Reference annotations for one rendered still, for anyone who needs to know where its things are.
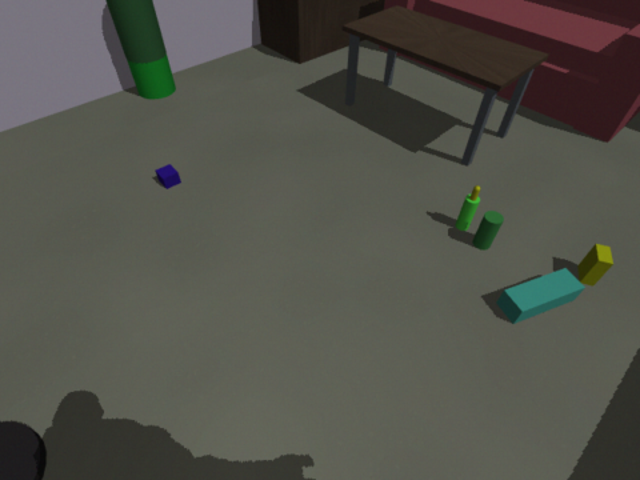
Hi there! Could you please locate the potted plant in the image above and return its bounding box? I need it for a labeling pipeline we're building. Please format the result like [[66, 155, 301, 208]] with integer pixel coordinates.
[[106, 0, 176, 99]]

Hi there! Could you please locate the sofa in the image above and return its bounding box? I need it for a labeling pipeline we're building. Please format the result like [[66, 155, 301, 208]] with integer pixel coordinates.
[[379, 0, 640, 143]]

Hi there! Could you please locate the coffee table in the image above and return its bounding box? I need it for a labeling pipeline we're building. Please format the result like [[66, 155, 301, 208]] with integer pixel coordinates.
[[342, 6, 549, 166]]

